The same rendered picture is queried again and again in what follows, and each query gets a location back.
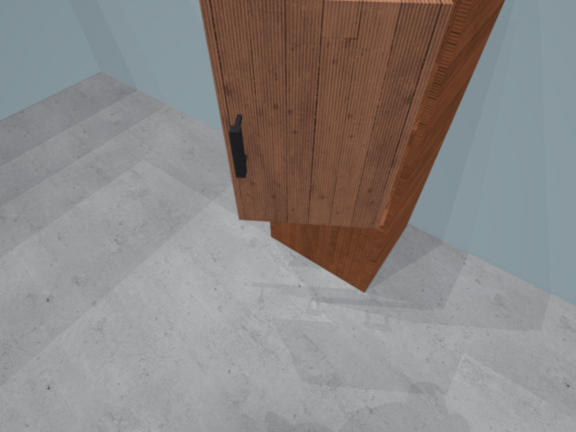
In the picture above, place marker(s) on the cupboard door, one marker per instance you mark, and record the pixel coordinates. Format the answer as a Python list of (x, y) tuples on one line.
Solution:
[(328, 91)]

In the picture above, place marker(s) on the handle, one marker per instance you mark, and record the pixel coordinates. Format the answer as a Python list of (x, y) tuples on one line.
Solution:
[(237, 148)]

